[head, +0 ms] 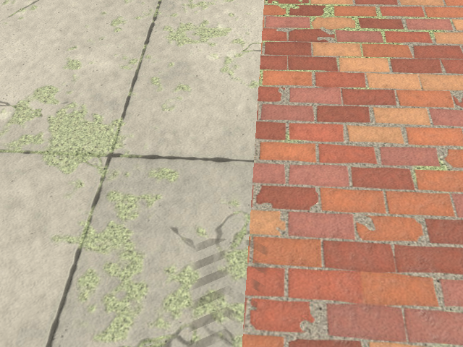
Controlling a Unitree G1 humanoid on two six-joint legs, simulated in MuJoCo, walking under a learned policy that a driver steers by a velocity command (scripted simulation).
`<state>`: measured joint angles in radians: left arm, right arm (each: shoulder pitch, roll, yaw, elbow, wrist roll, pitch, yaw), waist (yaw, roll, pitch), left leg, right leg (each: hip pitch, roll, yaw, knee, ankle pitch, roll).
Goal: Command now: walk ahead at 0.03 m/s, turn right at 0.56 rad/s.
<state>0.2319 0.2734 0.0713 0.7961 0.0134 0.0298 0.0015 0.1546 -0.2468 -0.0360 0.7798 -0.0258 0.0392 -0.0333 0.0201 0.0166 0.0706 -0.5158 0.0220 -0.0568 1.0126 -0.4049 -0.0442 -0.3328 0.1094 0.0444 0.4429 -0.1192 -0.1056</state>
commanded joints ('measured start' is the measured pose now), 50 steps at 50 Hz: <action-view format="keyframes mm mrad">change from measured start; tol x32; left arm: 1 26 152 41 -58 5 -2 1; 50 212 119 -17 116 2 -112 0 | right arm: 1 51 -79 -20 -46 4 7 -5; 50 -150 -69 -16 -108 -5 -62 89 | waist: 1 0 -124 -134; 13 -14 214 -100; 50 28 -119 75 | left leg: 1 18 -20 18 -74 21 -14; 11 345 -83 13 -627 97 60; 13 452 337 -434 -858 18 195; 23 526 217 -61 -661 715 255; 32 290 205 -76 -758 20 238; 35 -151 6 163 -250 -158 113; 50 -118 34 129 -321 306 64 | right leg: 1 91 -233 302 -167 -23 -143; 11 10 -176 446 -77 -46 -31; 19 -234 -15 27 744 -282 143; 33 321 -31 -112 -122 -162 23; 35 635 -417 423 -267 -489 -61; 50 336 -300 78 -327 269 -93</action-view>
